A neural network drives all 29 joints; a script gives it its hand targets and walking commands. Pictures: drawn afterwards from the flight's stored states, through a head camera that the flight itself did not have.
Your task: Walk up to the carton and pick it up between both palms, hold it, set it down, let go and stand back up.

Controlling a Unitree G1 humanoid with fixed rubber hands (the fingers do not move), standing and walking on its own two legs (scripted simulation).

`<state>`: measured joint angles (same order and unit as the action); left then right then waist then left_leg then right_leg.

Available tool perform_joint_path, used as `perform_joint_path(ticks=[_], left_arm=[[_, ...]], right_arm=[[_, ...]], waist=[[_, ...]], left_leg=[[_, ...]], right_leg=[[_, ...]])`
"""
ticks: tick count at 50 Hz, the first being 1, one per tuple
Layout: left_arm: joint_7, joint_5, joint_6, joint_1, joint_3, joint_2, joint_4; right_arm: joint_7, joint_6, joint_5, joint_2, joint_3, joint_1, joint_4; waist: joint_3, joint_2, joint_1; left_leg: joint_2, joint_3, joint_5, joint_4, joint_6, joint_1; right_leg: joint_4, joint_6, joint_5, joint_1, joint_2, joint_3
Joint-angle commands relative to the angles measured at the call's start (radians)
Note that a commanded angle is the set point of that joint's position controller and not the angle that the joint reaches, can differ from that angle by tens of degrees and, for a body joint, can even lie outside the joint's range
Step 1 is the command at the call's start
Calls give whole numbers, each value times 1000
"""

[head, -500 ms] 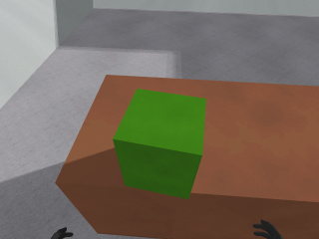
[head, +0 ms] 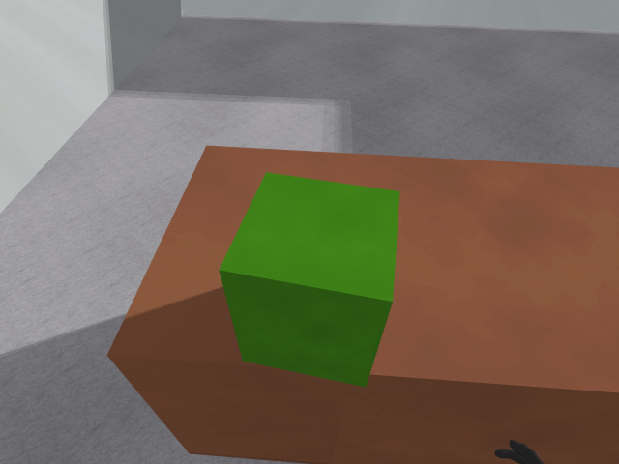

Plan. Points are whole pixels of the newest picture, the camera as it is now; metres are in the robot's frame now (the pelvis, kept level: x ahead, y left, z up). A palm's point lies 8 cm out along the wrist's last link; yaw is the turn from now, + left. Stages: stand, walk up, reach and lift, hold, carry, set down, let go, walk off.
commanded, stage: stand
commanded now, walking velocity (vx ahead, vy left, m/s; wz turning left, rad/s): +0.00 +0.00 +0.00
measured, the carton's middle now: (316, 281) +0.39 +0.00 -0.01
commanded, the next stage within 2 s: none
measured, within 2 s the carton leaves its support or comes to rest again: neither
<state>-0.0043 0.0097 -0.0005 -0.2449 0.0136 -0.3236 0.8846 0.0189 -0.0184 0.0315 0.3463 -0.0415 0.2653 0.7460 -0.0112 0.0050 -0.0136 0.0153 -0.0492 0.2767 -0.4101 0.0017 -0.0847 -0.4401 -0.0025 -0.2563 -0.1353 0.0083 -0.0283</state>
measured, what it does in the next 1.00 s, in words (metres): stands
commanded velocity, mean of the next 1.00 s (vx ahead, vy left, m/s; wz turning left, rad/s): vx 0.00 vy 0.00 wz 0.00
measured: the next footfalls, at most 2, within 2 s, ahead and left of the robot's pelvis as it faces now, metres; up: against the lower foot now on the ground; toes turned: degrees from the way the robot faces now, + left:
none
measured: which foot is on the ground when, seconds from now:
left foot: down 0.00-1.00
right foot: down 0.00-1.00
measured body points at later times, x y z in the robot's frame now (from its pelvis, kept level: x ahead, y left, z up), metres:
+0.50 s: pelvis -0.01 +0.00 +0.00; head -0.03 +0.00 +0.45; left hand +0.05 +0.29 -0.13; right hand +0.09 -0.30 -0.10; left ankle -0.03 +0.12 -0.74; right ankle -0.01 -0.12 -0.74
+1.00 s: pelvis -0.02 +0.00 +0.00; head -0.03 +0.00 +0.45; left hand +0.03 +0.29 -0.13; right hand +0.07 -0.30 -0.11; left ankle -0.03 +0.12 -0.74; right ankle -0.01 -0.12 -0.74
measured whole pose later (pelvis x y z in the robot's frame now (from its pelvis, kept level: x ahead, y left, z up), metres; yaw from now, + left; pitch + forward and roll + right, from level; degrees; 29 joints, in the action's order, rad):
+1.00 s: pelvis -0.02 +0.00 +0.00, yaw +0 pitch -4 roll +0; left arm 0.00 0.01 0.00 -0.24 0.01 -0.32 1.00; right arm 0.02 -0.02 0.03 0.35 -0.04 0.27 0.83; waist -0.04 0.00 -0.01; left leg 0.02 -0.05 0.25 -0.40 0.00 -0.08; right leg -0.43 0.00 -0.22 -0.13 0.01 -0.03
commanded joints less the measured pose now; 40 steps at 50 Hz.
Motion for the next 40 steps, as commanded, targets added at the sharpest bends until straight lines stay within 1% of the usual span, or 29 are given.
perform_joint_path(ticks=[1,2,3,4,6,7,8,10,11,13,15,16,18,19,20,22,24,26,27,28,30,31,34,35,36,37,38,39,40], left_arm=[[0,10,40,87,48,-218,-31],[0,12,40,86,52,-223,-26],[0,15,37,86,48,-213,-21],[-2,11,39,88,47,-214,-19],[-3,10,40,97,49,-220,-12],[-1,12,38,92,46,-212,-9],[-2,13,38,89,47,-215,-8],[-1,10,39,97,46,-214,-5],[-1,14,39,94,49,-217,2],[-2,11,34,99,49,-221,5],[-2,6,41,93,46,-213,13],[0,9,39,92,45,-222,13],[-2,4,36,95,47,-221,16],[1,6,39,87,45,-214,22],[0,7,40,97,46,-220,21],[0,9,37,99,49,-222,31],[2,4,37,100,42,-210,31],[1,5,35,100,46,-227,39],[2,7,35,105,43,-218,38],[2,5,36,95,45,-220,47],[4,3,36,104,44,-220,51],[4,2,37,98,46,-228,55],[5,6,37,102,43,-221,66],[6,4,37,100,42,-216,65],[6,4,39,103,40,-219,66],[4,7,38,104,43,-229,67],[3,7,36,106,43,-226,71],[3,8,35,107,44,-232,72],[4,0,35,109,42,-224,68]], right_arm=[[-30,-28,-64,197,-29,-64,28],[-31,-26,-63,193,-29,-67,39],[-32,-27,-64,200,-33,-75,31],[-31,-24,-63,203,-33,-81,31],[-30,-24,-63,196,-31,-83,40],[-32,-25,-63,194,-32,-79,41],[-33,-26,-62,198,-34,-68,43],[-33,-25,-60,193,-30,-82,40],[-32,-27,-61,200,-30,-70,52],[-34,-26,-59,196,-28,-79,55],[-34,-27,-60,194,-26,-84,61],[-32,-26,-61,200,-31,-82,62],[-33,-26,-60,192,-29,-91,61],[-34,-28,-59,193,-25,-83,67],[-33,-28,-59,191,-23,-82,64],[-32,-27,-59,199,-27,-98,76],[-31,-27,-59,198,-29,-89,74],[-30,-25,-58,197,-26,-96,82],[-33,-26,-59,199,-27,-88,80],[-32,-27,-58,202,-28,-81,86],[-30,-26,-59,205,-28,-94,84],[-30,-27,-59,195,-27,-93,86],[-32,-28,-60,198,-27,-85,100],[-31,-28,-57,201,-28,-90,97],[-30,-28,-57,196,-26,-90,97],[-29,-27,-55,196,-26,-90,101],[-30,-27,-56,196,-28,-94,100],[-31,-26,-57,203,-33,-93,101],[-32,-25,-54,209,-30,-86,103]], waist=[[0,-50,5],[-3,-20,0],[-4,-51,0],[8,-59,1],[-9,-37,2],[3,-51,7],[-14,-32,0],[-9,-60,6],[2,-37,3],[-16,-35,9],[-13,-40,1],[-28,-66,5],[-40,-36,5],[-26,-59,-2],[-40,-54,3],[-33,-35,-1],[-41,-58,6],[-55,-37,0],[-59,-29,9],[-45,-38,0],[-56,-65,3],[-51,-43,2],[-68,-32,4],[-62,-53,1],[-53,-53,-1],[-59,-40,3],[-59,-46,6],[-46,-25,5],[-54,-32,4]], left_leg=[[100,105,-252,78,-40,-25],[103,111,-247,88,-40,-8],[101,102,-247,84,-38,-7],[98,104,-261,86,-36,-3],[102,106,-246,84,-38,-6],[107,105,-252,87,-39,-4],[99,106,-241,90,-37,-15],[107,110,-238,95,-42,-15],[107,114,-244,95,-42,-6],[106,106,-246,98,-39,-2],[104,110,-214,101,-43,-4],[103,107,-208,106,-39,-14],[105,114,-196,111,-40,-26],[108,113,-205,115,-42,-27],[104,114,-190,112,-40,-26],[107,118,-186,116,-43,-17],[110,121,-165,128,-41,-25],[106,118,-148,119,-39,-22],[106,121,-138,126,-36,-32],[111,124,-129,128,-42,-26],[107,120,-109,132,-39,-37],[112,131,-103,135,-41,-34],[108,127,-103,137,-41,-29],[107,122,-118,133,-40,-32],[106,122,-116,133,-40,-32],[108,124,-128,129,-40,-26],[111,121,-125,133,-40,-26],[110,121,-122,130,-39,-12],[111,119,-138,131,-40,-11]], right_leg=[[70,59,318,-7,-110,-101],[65,61,297,-18,-104,-94],[76,61,307,-20,-103,-94],[70,61,316,-10,-105,-94],[78,56,300,-21,-105,-95],[79,59,313,-10,-108,-93],[81,56,298,-12,-107,-95],[87,63,282,-12,-110,-103],[82,63,297,-4,-109,-99],[86,62,299,-22,-105,-96],[91,64,268,-21,-108,-106],[97,64,268,-19,-106,-108],[100,62,266,-27,-105,-106],[100,60,269,-12,-108,-105],[96,60,260,-22,-106,-101],[96,61,254,-20,-106,-104],[103,61,228,-31,-105,-109],[117,60,218,-42,-102,-109],[113,58,206,-40,-103,-105],[117,62,190,-37,-111,-114],[123,59,196,-32,-108,-118],[121,60,184,-30,-105,-114],[123,58,167,-48,-110,-119],[124,55,185,-39,-105,-117],[119,55,185,-31,-106,-111],[128,54,189,-42,-105,-116],[123,56,204,-37,-109,-118],[124,54,200,-40,-105,-113],[129,59,209,-37,-114,-121]])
